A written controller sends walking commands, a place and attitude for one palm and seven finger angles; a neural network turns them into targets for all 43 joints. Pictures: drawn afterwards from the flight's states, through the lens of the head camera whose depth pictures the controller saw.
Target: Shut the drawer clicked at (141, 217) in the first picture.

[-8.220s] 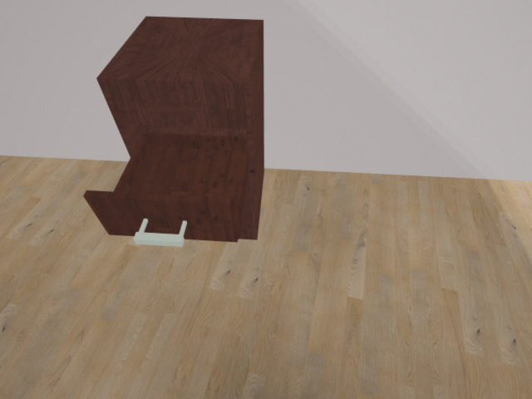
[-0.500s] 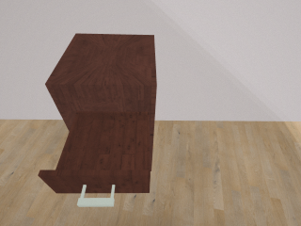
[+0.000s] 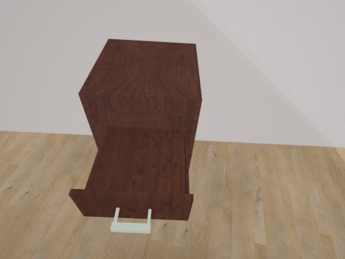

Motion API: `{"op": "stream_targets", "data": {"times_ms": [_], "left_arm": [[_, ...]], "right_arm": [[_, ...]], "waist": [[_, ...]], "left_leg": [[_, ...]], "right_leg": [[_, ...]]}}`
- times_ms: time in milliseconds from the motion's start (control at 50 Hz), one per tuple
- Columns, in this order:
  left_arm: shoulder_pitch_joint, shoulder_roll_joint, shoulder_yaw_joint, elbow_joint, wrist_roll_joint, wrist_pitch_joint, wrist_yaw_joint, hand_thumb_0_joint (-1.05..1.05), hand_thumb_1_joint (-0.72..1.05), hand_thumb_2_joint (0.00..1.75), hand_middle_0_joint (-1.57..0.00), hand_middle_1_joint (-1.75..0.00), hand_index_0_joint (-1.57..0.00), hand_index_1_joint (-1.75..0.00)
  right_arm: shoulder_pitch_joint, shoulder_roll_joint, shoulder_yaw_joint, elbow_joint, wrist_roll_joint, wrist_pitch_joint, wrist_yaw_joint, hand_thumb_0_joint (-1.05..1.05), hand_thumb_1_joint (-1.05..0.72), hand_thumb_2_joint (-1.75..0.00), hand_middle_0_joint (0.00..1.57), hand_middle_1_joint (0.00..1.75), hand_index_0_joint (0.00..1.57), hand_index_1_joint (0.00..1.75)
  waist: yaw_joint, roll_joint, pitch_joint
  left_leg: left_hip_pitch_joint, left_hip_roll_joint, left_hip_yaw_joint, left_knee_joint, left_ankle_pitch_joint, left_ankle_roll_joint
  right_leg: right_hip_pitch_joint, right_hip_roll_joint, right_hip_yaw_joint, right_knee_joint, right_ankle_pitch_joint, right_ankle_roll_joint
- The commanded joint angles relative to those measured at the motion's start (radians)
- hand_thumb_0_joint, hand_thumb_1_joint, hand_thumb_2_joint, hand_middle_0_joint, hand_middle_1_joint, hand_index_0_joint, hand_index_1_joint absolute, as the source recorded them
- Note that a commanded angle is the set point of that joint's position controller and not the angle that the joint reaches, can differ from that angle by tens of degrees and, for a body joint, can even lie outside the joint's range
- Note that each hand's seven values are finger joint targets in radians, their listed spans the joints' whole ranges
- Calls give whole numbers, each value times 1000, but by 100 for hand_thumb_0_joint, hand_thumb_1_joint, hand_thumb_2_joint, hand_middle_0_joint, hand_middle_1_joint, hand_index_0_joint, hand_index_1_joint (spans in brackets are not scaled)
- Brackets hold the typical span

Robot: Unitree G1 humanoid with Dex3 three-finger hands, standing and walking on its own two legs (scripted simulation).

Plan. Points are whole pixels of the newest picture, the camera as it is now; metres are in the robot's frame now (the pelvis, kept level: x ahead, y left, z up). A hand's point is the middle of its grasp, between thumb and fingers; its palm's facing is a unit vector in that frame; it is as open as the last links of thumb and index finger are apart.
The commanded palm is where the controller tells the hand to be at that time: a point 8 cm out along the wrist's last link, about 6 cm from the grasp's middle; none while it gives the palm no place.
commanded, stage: come to a stop and stand still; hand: left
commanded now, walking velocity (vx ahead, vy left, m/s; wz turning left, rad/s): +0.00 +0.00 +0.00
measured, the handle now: (132, 220) +0.29 +0.14 -0.24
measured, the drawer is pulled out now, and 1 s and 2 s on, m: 0.30 0.30 0.30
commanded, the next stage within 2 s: look again from close up in 0.36 s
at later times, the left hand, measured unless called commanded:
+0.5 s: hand out of the picture -0.01 +0.17 -0.18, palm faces +0.02 -0.99 -0.15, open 7.4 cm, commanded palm none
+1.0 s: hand out of the picture -0.03 +0.15 -0.17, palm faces +0.02 -0.99 -0.15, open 7.4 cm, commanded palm none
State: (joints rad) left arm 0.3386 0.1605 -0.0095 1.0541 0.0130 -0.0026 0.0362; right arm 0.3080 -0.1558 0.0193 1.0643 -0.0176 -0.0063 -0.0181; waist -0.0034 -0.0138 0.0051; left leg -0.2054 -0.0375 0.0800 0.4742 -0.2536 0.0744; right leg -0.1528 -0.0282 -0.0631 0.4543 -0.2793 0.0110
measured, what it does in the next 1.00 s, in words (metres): stands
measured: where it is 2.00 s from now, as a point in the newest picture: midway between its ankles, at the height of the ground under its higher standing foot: outside the picture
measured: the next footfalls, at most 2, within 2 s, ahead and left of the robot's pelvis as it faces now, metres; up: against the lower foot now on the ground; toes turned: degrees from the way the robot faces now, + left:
none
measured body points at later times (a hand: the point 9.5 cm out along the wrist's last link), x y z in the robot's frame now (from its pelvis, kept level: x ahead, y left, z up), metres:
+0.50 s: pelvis +0.00 +0.01 +0.00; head +0.00 +0.03 +0.45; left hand -0.01 +0.22 -0.16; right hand +0.00 -0.21 -0.15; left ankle +0.00 +0.07 -0.74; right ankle -0.02 -0.13 -0.74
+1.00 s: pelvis +0.00 +0.00 +0.00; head +0.01 +0.01 +0.45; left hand -0.03 +0.21 -0.16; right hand -0.02 -0.21 -0.15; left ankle +0.00 +0.07 -0.74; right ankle -0.02 -0.13 -0.74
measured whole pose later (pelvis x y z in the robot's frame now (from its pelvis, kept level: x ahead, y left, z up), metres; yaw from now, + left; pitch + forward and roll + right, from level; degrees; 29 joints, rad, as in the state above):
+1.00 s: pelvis +0.00 +0.00 +0.00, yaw +0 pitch -1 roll +0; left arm 0.36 0.13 -0.02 1.10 0.01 -0.01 0.04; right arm 0.33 -0.13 0.02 1.15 -0.01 -0.03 -0.02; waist 0.00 -0.02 0.02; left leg -0.16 -0.05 0.09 0.38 -0.21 0.08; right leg -0.12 -0.04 -0.05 0.40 -0.25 0.02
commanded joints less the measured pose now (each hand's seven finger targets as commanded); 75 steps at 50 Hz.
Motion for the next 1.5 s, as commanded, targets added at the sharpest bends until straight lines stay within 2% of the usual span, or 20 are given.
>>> {"op": "stream_targets", "data": {"times_ms": [0, 360, 580, 820, 980, 1000, 1020, 1040, 1060, 1080, 1120, 1160, 1180, 1220, 1260, 1320, 1360, 1380, 1440, 1480], "left_arm": [[65, 70, 6, -26, 4, -14, 6, 0, 90, 90, -20, -30, -20, -30], [83, 71, 2, 5, 1, -14, 12, 0, 90, 90, -20, -30, -20, -30], [90, 58, 2, 9, 4, -11, 12, 0, 90, 90, -20, -30, -20, -30], [100, 51, -1, 19, 1, -17, 13, 0, 90, 90, -20, -30, -20, -30], [102, 48, -3, 24, -1, -19, 14, 0, 90, 90, -20, -30, -20, -30], [89, 81, -9, 47, 21, -48, 43, 0, 90, 90, -20, -30, -20, -30], [-554, 257, 80, -1437, -169, -230, 34, 0, 90, 90, -22, -32, -22, -32], [-242, 191, 52, -1213, -105, -163, 78, 0, 90, 90, -24, -34, -24, -34], [-171, 148, 18, -1124, -112, -113, 124, 0, 90, 90, -26, -37, -26, -37], [105, -59, -70, -896, -128, -33, 116, 0, 90, 90, -28, -39, -28, -39], [5, -56, -105, -1089, -169, -100, 81, 0, 90, 90, -32, -43, -32, -43], [61, -35, -62, -967, -156, -180, 46, 0, 90, 90, -36, -47, -36, -47], [83, -88, -85, -890, -149, -230, 19, 0, 90, 90, -38, -50, -38, -50], [304, -129, -53, -841, -189, -361, -70, 0, 90, 90, -42, -54, -42, -54], [488, -48, 61, -853, -227, -492, -176, 0, 90, 90, -46, -58, -46, -58], [430, 93, 218, -895, -229, -672, -294, 0, 90, 90, -52, -65, -52, -65], [418, 144, 264, -921, -194, -687, -262, 0, 90, 90, -56, -69, -56, -69], [355, 110, 208, -1030, -197, -688, -251, 0, 90, 90, -58, -71, -58, -71], [142, 164, 241, -1264, -228, -745, -204, 0, 90, 90, -64, -78, -64, -78], [62, 201, 282, -1418, -255, -804, -190, 0, 90, 90, -68, -82, -68, -82]], "right_arm": [[43, -128, -23, -29, 6, -24, -4, 0, -90, -90, 20, 30, 20, 30], [60, -116, -17, 31, 12, -33, -9, 0, -90, -90, 20, 30, 20, 30], [71, -105, -17, 45, 12, -29, -6, 0, -90, -90, 20, 30, 20, 30], [83, -85, -16, 61, 12, -31, -6, 0, -90, -90, 20, 30, 20, 30], [91, -76, -12, 72, 13, -36, -9, 0, -90, -90, 20, 30, 20, 30], [2, -111, -6, -11, 13, -41, -1, 0, -90, -90, 20, 30, 20, 30], [21, -295, -57, -369, 48, -164, -36, 0, -90, -90, 20, 30, 20, 30], [-74, -198, -10, -307, 59, -261, -52, 0, -90, -90, 20, 30, 20, 30], [-55, -204, -29, -253, 61, -306, -46, 0, -90, -90, 20, 30, 20, 30], [-48, -163, -34, -237, 61, -302, -31, 0, -90, -90, 20, 30, 20, 30], [-83, -216, -40, -347, 69, -321, -36, 0, -90, -90, 20, 30, 20, 30], [-81, -242, -60, -398, 43, -341, -27, 0, -90, -90, 20, 30, 20, 30], [-86, -239, -68, -418, 34, -337, -18, 0, -90, -90, 20, 30, 20, 30], [-141, -222, -96, -491, 29, -340, 1, 0, -90, -90, 20, 30, 20, 30], [-177, -207, -119, -540, 32, -334, 34, 0, -90, -90, 20, 30, 20, 30], [-240, -196, -137, -602, 26, -303, 60, 0, -90, -90, 20, 30, 20, 30], [-263, -177, -142, -627, 23, -252, 57, 0, -90, -90, 20, 30, 20, 30], [-293, -170, -134, -673, 22, -234, 55, 0, -90, -90, 20, 30, 20, 30], [-290, -153, -130, -712, 24, -225, 31, 0, -90, -90, 20, 30, 20, 30], [-237, -146, -132, -681, 18, -229, 10, 0, -90, -90, 20, 30, 20, 30]], "waist": [[8, 29, 66], [5, 47, 69], [7, 21, 119], [5, 17, 96], [2, 22, 75], [20, -4, 124], [-122, 194, -347], [-28, 284, -335], [-47, 273, -276], [-39, 144, -87], [-40, 82, 5], [-67, -102, 37], [-73, -245, 54], [7, -381, -31], [85, -266, -142], [95, -48, -247], [118, 72, -254], [105, 97, -264], [67, 184, -342], [25, 195, -462]], "left_leg": [[-21, 156, -197, -172, 89, -17], [54, 150, -173, -185, 231, -28], [5, 148, -183, -229, 68, -28], [21, 140, -168, -211, 72, -24], [51, 140, -149, -182, 167, -23], [-62, 162, -136, -2, 383, -59], [284, 69, -137, -72, 336, -95], [276, 115, -126, -120, 393, -106], [203, 111, -148, -145, 274, -130], [77, 108, -177, -166, 154, -124], [-81, 83, -177, -73, -74, -87], [-210, 45, -166, 60, -119, -60], [-287, 50, -174, 130, -132, -64], [-410, 46, -136, 252, -110, -70], [-476, 20, -93, 335, -20, -88], [-601, 4, -64, 491, 34, -98], [-670, -3, -39, 546, 9, -95], [-695, -7, -33, 566, -33, -87], [-751, 7, -63, 671, -128, -65], [-746, 33, -87, 747, -84, -52]], "right_leg": [[-27, -64, 59, -67, 77, -46], [-20, -79, 57, -97, 112, -37], [-31, -82, 61, -112, 79, -36], [-35, -85, 71, -121, 89, -43], [-35, -86, 80, -119, 125, -46], [-76, -110, 100, -89, 303, -34], [-78, 11, 8, 2, 245, -33], [-125, 26, 6, 101, 34, -56], [-192, 27, 2, 139, -47, -42], [-258, 21, -19, 163, -86, -40], [-255, 17, -38, 93, -41, -36], [-341, 24, -40, 89, -95, -33], [-438, 32, -57, 148, -135, -31], [-527, 37, -58, 250, -196, -32], [-488, 36, -28, 347, -72, -48], [-531, 26, 9, 532, 94, -57], [-563, 24, 45, 590, 82, -65], [-593, 23, 62, 600, 28, -65], [-663, 15, 175, 587, -162, -68], [-663, 26, 198, 608, -123, -58]]}}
